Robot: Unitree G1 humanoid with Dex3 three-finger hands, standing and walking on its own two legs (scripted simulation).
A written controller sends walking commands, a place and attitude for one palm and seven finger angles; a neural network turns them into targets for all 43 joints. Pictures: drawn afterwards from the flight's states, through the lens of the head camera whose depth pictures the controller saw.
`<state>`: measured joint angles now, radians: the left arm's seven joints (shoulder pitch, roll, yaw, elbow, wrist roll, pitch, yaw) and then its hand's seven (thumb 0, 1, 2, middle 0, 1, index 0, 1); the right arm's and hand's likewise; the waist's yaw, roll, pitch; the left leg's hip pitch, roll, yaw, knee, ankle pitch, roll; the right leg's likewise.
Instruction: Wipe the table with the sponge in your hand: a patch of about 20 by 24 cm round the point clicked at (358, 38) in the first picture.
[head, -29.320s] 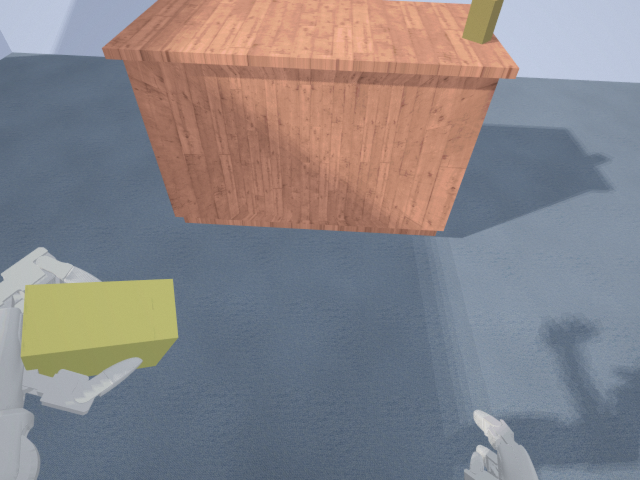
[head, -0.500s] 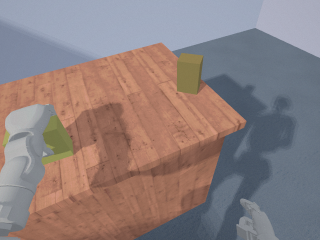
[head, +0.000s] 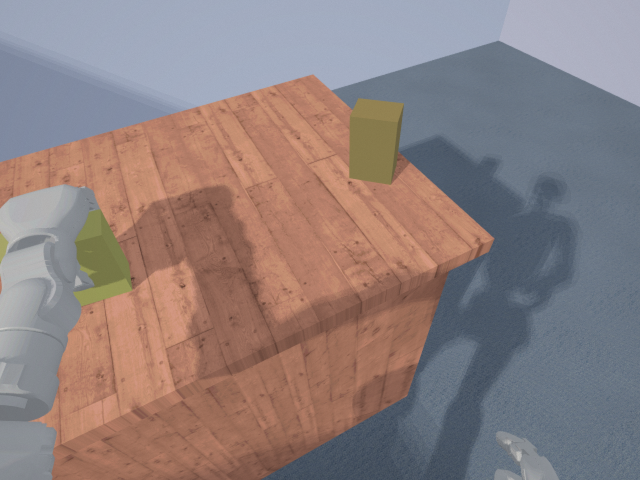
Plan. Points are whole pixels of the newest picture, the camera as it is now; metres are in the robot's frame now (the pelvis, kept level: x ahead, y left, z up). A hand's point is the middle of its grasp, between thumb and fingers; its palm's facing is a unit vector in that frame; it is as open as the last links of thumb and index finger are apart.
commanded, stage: wipe forward along the first lane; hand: left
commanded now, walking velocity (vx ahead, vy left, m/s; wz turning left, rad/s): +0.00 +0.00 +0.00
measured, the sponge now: (75, 272) +0.34 +0.37 +0.07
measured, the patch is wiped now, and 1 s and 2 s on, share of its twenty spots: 0.35 0.40 0.40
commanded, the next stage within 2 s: slide across to the middle lane in 0.64 s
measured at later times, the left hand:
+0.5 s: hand (71, 221) +0.40 +0.37 +0.12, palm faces -0.13 -0.01 -0.99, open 9.8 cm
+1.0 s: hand (81, 204) +0.43 +0.37 +0.12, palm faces -0.08 -0.01 -1.00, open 9.8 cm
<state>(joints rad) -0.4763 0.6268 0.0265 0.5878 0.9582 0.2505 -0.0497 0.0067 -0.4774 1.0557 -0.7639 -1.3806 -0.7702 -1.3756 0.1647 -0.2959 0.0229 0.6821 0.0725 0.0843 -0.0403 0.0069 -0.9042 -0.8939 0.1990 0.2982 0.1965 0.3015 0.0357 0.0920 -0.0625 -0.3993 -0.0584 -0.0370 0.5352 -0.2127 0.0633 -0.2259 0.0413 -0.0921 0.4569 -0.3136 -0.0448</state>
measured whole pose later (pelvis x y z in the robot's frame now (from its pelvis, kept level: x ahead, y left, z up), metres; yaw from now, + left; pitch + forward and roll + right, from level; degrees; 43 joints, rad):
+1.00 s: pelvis +0.01 +0.02 +0.00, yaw -1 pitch +9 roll -2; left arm -0.73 0.71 0.05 0.91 0.99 0.09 0.00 0.01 -0.49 1.06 -0.76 -1.38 -0.77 -1.38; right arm 0.27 -0.31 -0.02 0.74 0.08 0.12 -0.02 0.00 -0.91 -0.89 0.20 0.30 0.20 0.30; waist -0.02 0.07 -0.08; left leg -0.48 -0.06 -0.02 0.54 -0.23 0.08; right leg -0.29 0.04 -0.07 0.44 -0.31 -0.03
